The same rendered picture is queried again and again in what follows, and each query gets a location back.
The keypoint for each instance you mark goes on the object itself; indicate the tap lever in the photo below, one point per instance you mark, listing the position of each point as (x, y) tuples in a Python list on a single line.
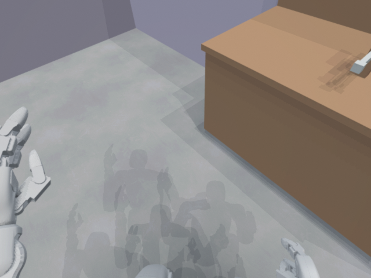
[(359, 65)]

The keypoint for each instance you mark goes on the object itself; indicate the counter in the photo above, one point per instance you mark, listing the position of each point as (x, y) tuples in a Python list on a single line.
[(279, 92)]

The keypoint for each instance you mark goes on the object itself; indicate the robot left hand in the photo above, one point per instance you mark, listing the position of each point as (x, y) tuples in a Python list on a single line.
[(13, 136)]

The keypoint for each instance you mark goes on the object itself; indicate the robot left thigh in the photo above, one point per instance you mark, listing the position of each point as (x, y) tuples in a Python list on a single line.
[(154, 271)]

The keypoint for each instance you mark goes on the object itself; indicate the left robot forearm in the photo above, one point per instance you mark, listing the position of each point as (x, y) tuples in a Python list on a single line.
[(13, 253)]

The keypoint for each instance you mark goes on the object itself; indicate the robot right hand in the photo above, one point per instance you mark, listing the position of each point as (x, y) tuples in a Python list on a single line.
[(303, 267)]

